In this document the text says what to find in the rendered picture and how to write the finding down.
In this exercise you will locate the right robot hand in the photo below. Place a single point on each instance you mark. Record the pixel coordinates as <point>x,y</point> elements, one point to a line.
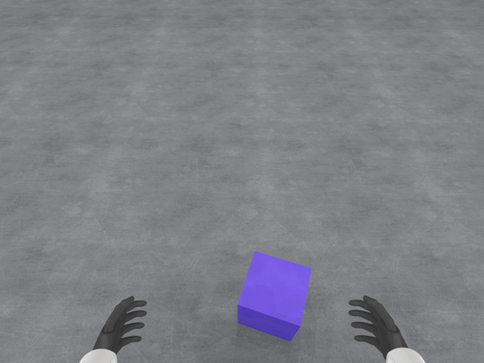
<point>387,335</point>

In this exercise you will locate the right robot forearm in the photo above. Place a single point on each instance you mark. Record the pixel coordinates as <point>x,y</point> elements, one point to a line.
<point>403,355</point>

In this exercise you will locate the left robot hand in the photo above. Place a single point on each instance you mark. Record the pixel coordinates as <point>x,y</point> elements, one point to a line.
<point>111,334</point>

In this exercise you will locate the carton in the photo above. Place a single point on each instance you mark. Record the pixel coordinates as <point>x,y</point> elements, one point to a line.
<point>273,296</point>

